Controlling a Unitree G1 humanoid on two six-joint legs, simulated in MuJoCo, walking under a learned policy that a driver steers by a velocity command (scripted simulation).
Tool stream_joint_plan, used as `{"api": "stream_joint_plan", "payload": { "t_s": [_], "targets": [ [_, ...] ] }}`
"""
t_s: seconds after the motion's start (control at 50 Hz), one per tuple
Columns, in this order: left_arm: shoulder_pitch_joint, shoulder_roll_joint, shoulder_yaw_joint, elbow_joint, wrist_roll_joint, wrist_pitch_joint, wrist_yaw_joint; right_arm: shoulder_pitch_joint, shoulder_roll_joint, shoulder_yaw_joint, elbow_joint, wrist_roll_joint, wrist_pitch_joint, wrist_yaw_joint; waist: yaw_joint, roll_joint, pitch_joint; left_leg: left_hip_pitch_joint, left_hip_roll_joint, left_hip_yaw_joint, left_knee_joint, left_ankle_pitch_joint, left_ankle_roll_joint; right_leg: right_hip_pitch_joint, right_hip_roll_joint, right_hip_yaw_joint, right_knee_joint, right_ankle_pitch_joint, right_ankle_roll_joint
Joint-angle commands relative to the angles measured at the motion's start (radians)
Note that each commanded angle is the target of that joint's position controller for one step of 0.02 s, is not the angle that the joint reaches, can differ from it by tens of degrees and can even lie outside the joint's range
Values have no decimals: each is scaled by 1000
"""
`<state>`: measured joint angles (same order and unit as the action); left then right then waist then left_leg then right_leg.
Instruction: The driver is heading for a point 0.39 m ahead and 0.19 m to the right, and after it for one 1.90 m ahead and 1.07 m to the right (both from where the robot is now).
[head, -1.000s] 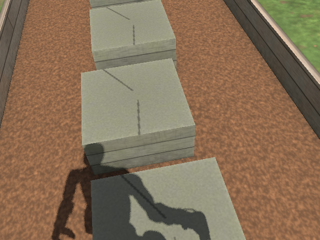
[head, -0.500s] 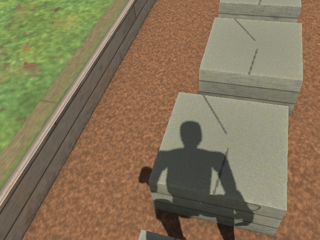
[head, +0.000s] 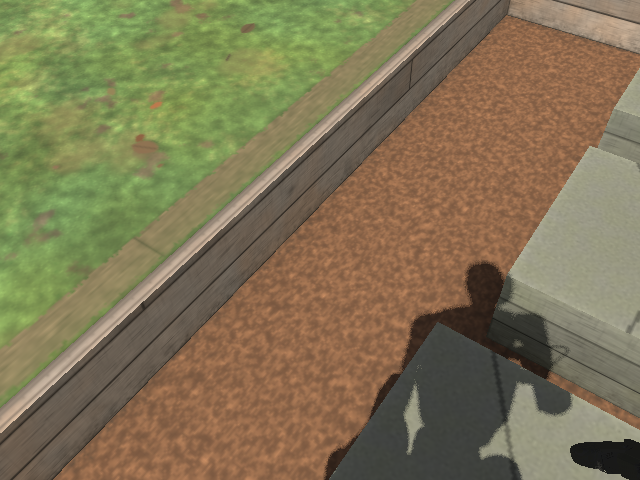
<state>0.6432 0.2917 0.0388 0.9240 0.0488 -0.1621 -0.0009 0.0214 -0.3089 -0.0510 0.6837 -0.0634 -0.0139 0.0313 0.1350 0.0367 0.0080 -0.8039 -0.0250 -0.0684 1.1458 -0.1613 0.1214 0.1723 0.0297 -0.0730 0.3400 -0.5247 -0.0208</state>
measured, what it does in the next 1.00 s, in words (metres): walks ahead, turning right: left foot, then right foot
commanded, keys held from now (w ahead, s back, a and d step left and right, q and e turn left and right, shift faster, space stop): w+e+shift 1.00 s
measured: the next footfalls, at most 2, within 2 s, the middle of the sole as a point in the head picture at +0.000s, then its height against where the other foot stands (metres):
left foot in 0.14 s outside the picture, level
right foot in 0.66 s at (486, 389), level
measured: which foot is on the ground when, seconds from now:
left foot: up 0.00-0.12, down 0.14-0.68, up 0.70-1.00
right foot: down 0.00-0.16, up 0.18-0.64, down 0.66-1.00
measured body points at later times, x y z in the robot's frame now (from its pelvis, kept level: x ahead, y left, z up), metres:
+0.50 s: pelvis +0.45 -0.02 +0.03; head +0.45 -0.04 +0.48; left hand +0.75 +0.17 -0.02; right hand +0.31 -0.28 -0.10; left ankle +0.38 +0.09 -0.71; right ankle +0.61 -0.20 -0.59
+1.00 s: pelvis +0.87 -0.22 -0.07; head +0.88 -0.22 +0.38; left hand +1.03 +0.01 -0.20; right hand +0.87 -0.55 -0.14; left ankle +1.08 -0.19 -0.71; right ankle +0.69 -0.19 -0.71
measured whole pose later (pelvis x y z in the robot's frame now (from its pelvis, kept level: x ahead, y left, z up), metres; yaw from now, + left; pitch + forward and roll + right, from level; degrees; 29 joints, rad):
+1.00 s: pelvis +0.87 -0.22 -0.07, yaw -46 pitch +1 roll -1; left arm 0.50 0.27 0.06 0.86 0.08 -0.11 0.03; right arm 0.03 -0.26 -0.06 0.70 -0.04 -0.06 0.03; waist 0.13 0.00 -0.01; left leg -0.82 0.02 -0.16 1.18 -0.25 -0.04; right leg -0.29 0.15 0.09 1.15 -0.87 -0.10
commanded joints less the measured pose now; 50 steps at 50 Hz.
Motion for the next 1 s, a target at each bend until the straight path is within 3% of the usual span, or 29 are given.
{"api": "stream_joint_plan", "payload": {
  "t_s": [0.02, 0.04, 0.06, 0.08, 0.1, 0.12, 0.14, 0.16, 0.18, 0.2, 0.22, 0.24, 0.28, 0.32, 0.36, 0.44, 0.46, 0.54, 0.58, 0.62, 0.66, 0.68, 0.7, 0.72, 0.74, 0.78, 0.86, 0.94, 1.0],
  "targets": [
    [211, 129, 29, 58, 17, -9, 15, -387, -113, -29, -184, -4, -41, -16, 66, -143, 250, -555, 37, 116, -123, -55, -14, 266, -216, 208, 12, 670, -133],
    [220, 82, 9, 85, 25, 6, 21, -493, -74, -8, -223, 5, -43, -4, 79, -150, 298, -544, 40, 142, -167, -46, -27, 207, -215, 247, -7, 737, -136],
    [99, 46, 3, 54, 19, 24, 27, -452, 20, 34, -250, 37, -43, 25, 4, -80, 266, -227, 29, 159, -379, 118, -51, -48, -160, 213, -105, 783, -122],
    [-20, 49, -11, -6, -21, 36, 11, -341, 113, 63, -214, 60, -38, 61, -19, 5, 196, 389, -31, 287, -516, 515, -57, -483, -142, 187, -265, 809, -137],
    [-47, 110, 4, -8, -82, 40, 13, -226, 151, 63, -183, 86, -18, 81, -90, -43, 111, 872, -83, 265, -422, 490, -70, -732, -201, 187, -374, 948, -146],
    [-234, 274, 29, -68, -87, 24, 21, 189, -8, -3, -64, 38, 6, 56, -366, -59, -129, 1251, -116, 182, -191, 270, -34, -722, -211, 71, 2, 1580, -144],
    [-267, 370, 52, -56, -89, 26, 30, 501, -97, -36, 29, 36, 24, 15, -538, -89, -234, 1426, -73, 167, -235, 84, -18, -748, -189, 72, 397, 1699, -142],
    [-43, 86, -24, -63, -119, 41, 17, 510, -242, -63, 27, -2, 2, -26, -369, 153, -379, 1570, 376, -332, -394, 113, 104, -916, -98, 78, 1010, 771, -57],
    [-26, 82, -21, -58, -140, 69, 34, 571, -222, -83, 12, 56, -10, -34, -370, 0, -633, 1370, 555, -715, -619, 140, 99, -732, 14, 129, 1310, 212, -40],
    [-173, 130, 0, -96, -113, 80, 36, 493, -231, -75, 39, 69, -28, -39, -320, -82, -530, 1168, 443, -672, -716, 92, 69, -674, 6, 146, 1249, 296, -42],
    [-196, 92, -6, -113, -87, 86, 33, 369, -171, -53, 50, 55, -49, -37, -247, -92, -310, 1029, 406, -553, -776, -14, 97, -772, -56, 130, 1151, 295, -56],
    [-177, 75, -6, -118, -71, 97, 29, 313, -125, -54, 53, 39, -59, -32, -231, -38, -221, 918, 403, -508, -825, -145, 142, -791, -108, 128, 1179, 284, -82],
    [-233, 35, 10, -136, -67, 141, 32, 346, -27, -32, 134, 19, -127, -15, -168, -20, -48, 603, 360, -335, -918, -124, 127, -731, -129, 150, 1198, 316, -107],
    [-321, 5, 6, -203, -31, 166, 25, 313, 25, -21, 151, 34, -167, 3, -87, -36, -1, 556, 357, -245, -1002, -161, 105, -847, -171, 189, 1189, 298, -122],
    [-363, 12, 9, -248, -46, 186, -3, 207, 15, -18, 125, 35, -158, -4, -31, 4, 50, 515, 357, -93, -1075, -102, 85, -898, -226, 234, 1061, 383, -99],
    [-443, 30, 29, -210, -26, 212, -40, 312, -14, -7, 167, 67, -168, 10, -95, -39, 101, 599, 271, 215, -1086, 122, -12, -969, -210, 64, 892, 678, -120],
    [-496, 32, 31, -220, -45, 206, -55, 336, -12, 1, 175, 66, -165, 9, -116, -22, 127, 624, 246, 281, -1076, 171, -27, -961, -204, 30, 821, 733, -131],
    [-688, 19, 25, -265, -45, 183, -110, 451, -61, 6, 230, 39, -147, -26, -174, -26, 197, 716, 230, 401, -1044, 278, -73, -916, -174, -73, 627, 805, -160],
    [-654, 53, 43, -251, -26, 188, -105, 515, -98, -5, 274, 20, -129, -45, -175, 33, 164, 946, 295, 386, -932, 533, -68, -1004, -159, -85, 717, 716, -182],
    [-470, 78, 63, -200, -32, 179, -78, 395, -118, -5, 243, 32, -125, -33, -66, 38, 66, 876, 250, 479, -716, 946, -95, -730, -69, -206, 703, 683, -227],
    [-82, 157, 108, -139, -52, 187, -49, 231, -229, -34, 201, 81, -119, -24, 191, 107, -95, 460, 306, 420, -273, 1238, -81, 27, 36, -220, 737, 624, -235],
    [185, 242, 146, -63, -40, 170, -31, 68, -212, -55, 177, 89, -126, -3, 358, -65, -130, 113, 154, 357, 324, 501, -82, 384, 2, -80, 652, 677, -320],
    [-1, 255, 131, -103, -37, 162, -32, 109, -122, -34, 158, 44, -112, -5, 205, -241, -6, -91, -20, 266, 685, -373, -107, 204, -41, 117, 460, 543, -400],
    [-197, 226, 101, -161, -60, 150, -47, 309, -52, -16, 119, 26, -109, -10, -75, -95, -20, -86, 70, 135, 533, -260, -103, 40, -104, 337, 350, 633, -367],
    [-253, 203, 97, -186, -54, 145, -42, 320, -49, -9, 96, 15, -102, -7, -131, 55, 28, -13, 63, 89, 407, -221, -125, -136, -129, 449, 272, 565, -389],
    [-334, 173, 92, -186, -19, 134, 4, 254, -5, -10, 63, -14, -69, -3, -200, 25, 63, 179, 114, -29, 196, -91, -178, -577, -228, 652, 180, 57, -374],
    [-336, 114, 60, -177, 6, 45, 26, 173, 5, -22, 29, 14, -7, 2, -209, 52, 45, 307, 64, 13, 90, 131, -204, -962, -136, 555, 304, -157, -336],
    [-95, 145, 64, -98, 31, 43, 28, -143, -74, -44, -80, 8, -58, 4, -6, -85, 72, -191, 63, -123, 55, -21, -154, -478, -150, 738, 389, -139, -326],
    [-57, 171, 73, -91, 38, 47, 50, -289, -119, -52, -135, 58, -85, -8, 50, -207, 181, -460, 91, -216, 43, -202, -147, -250, -208, 796, 420, 136, -311]
  ]
}}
